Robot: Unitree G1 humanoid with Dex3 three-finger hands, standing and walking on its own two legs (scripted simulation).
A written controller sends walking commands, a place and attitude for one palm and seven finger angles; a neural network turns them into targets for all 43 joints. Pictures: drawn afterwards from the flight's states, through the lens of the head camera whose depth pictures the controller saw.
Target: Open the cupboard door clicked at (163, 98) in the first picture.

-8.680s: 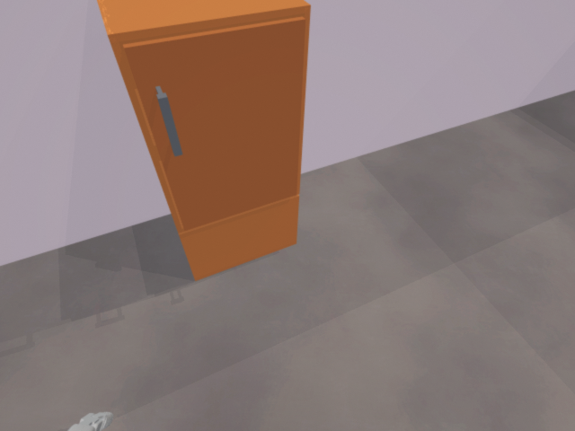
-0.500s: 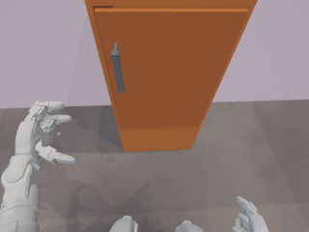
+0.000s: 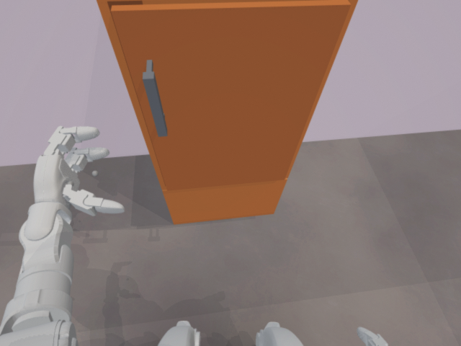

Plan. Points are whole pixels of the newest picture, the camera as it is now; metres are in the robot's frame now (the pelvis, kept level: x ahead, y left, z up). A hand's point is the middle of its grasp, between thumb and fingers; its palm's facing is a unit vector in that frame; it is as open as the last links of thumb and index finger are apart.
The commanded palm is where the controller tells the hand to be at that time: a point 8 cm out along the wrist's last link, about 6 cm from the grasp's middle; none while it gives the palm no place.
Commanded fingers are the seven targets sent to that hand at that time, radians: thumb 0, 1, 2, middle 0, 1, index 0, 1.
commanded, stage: move the hooked fingers beside the handle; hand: left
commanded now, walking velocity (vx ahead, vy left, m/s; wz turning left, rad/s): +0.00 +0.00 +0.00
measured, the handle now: (156, 100) +0.57 +0.17 +0.05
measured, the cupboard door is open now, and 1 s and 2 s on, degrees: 0 0 0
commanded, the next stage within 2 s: slide the fingers in behind the handle in 1.66 s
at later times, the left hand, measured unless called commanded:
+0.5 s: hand (109, 142) +0.46 +0.23 +0.05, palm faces +0.13 -0.99 -0.01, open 14.0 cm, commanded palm +0.44 +0.28 +0.05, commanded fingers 0.00 -0.50 0.30 -0.30 -1.20 -0.30 -1.20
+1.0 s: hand (125, 116) +0.52 +0.22 +0.05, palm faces +0.13 -0.99 -0.01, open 14.0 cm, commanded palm +0.49 +0.26 +0.05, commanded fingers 0.00 -0.50 0.30 -0.30 -1.20 -0.30 -1.20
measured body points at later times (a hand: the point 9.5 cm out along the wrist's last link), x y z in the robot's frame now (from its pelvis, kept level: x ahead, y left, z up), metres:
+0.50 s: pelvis -0.01 +0.00 -0.01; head +0.10 +0.02 +0.42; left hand +0.45 +0.29 +0.06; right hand +0.04 -0.27 -0.12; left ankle +0.01 +0.11 -0.68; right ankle +0.01 -0.11 -0.68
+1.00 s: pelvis +0.00 +0.01 -0.02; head +0.14 +0.03 +0.41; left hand +0.51 +0.27 +0.06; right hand -0.01 -0.25 -0.13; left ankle +0.01 +0.11 -0.68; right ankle +0.01 -0.11 -0.68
